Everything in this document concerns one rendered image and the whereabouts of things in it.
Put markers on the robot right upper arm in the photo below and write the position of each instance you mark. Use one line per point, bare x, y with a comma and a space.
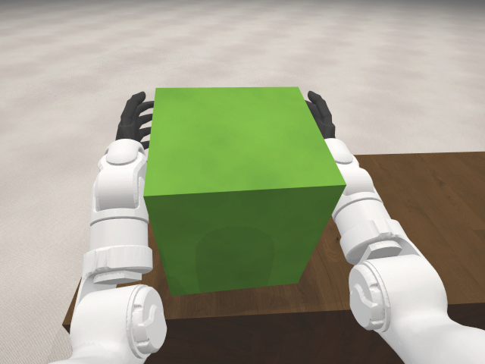
402, 299

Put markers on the right robot forearm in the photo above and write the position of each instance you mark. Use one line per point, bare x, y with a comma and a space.
367, 231

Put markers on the robot left upper arm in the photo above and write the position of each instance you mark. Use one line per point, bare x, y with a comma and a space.
117, 326

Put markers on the robot left hand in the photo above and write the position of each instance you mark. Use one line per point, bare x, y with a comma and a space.
130, 121

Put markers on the carton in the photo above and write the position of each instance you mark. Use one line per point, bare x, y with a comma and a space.
239, 186

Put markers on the robot right hand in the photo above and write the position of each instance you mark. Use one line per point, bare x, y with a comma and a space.
321, 114

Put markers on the left robot forearm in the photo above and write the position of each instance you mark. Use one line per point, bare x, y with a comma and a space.
118, 250

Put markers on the pedestal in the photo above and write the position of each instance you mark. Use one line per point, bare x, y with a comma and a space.
438, 199

